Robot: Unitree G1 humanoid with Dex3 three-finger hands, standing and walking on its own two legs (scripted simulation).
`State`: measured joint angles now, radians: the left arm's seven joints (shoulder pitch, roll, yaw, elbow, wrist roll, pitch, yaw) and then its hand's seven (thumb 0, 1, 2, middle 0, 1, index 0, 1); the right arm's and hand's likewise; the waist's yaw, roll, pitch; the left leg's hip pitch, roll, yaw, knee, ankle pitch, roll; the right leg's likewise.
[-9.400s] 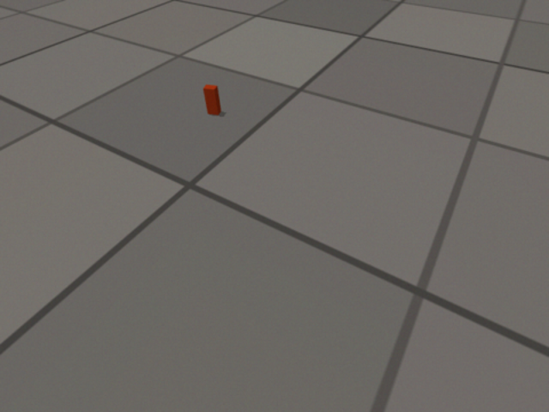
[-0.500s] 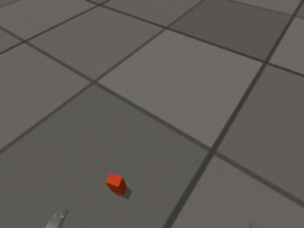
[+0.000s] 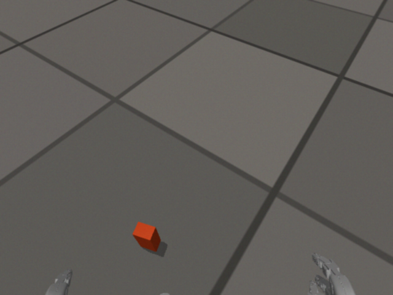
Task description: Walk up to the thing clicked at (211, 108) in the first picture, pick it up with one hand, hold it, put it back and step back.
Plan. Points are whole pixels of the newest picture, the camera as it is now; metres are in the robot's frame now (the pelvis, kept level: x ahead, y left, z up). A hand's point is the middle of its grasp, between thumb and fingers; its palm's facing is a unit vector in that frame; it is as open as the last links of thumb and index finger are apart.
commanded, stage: go down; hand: left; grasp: from the side
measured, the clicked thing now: (147, 237) +0.43 +0.24 -0.63
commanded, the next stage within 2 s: none
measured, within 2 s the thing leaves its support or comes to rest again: neither
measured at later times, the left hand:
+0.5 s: hand out of the picture +0.14 +0.27 -0.14, palm faces +0.08 -0.93 -0.34, open 17.5 cm
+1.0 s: hand (74, 264) +0.25 +0.34 -0.21, palm faces +0.18 -0.96 -0.22, open 17.5 cm
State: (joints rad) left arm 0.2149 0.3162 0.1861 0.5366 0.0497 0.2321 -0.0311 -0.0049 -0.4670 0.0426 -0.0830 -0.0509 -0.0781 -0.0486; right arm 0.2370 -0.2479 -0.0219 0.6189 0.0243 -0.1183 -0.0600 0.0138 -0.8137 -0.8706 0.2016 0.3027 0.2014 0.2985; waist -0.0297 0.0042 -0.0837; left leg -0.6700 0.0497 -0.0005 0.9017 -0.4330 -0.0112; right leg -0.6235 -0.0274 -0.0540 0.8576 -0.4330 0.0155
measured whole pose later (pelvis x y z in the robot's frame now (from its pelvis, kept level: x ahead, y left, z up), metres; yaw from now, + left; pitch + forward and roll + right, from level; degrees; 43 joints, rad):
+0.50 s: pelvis +0.00 +0.00 -0.03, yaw +0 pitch +16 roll -3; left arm 0.37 0.33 0.21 0.24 0.00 0.35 -0.02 -0.01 -0.55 0.04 -0.08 -0.02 -0.06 -0.03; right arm 0.26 -0.21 0.01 0.54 0.01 -0.17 -0.12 0.02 -0.84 -0.88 0.20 0.30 0.20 0.30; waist -0.04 0.02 -0.14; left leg -0.87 0.06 -0.04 1.12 -0.52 -0.01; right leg -0.80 -0.02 -0.08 1.04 -0.52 0.02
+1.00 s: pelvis -0.05 +0.00 -0.15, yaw -2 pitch +28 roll -4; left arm -0.16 0.56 0.52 0.78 -0.11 -0.19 -0.33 -0.01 -0.57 0.06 -0.08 -0.07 -0.07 -0.07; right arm 0.17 -0.29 0.01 0.61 0.00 -0.22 -0.07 0.01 -0.89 -0.89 0.20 0.30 0.20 0.30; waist -0.04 -0.02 -0.18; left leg -1.46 0.06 -0.05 1.59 -0.62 -0.01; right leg -1.40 -0.03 -0.06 1.54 -0.62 0.01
